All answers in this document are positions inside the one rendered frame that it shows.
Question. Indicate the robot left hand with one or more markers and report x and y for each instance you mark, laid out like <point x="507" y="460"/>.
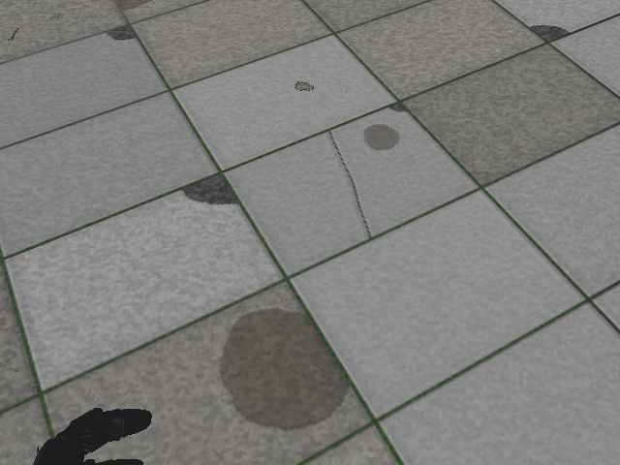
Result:
<point x="89" y="432"/>

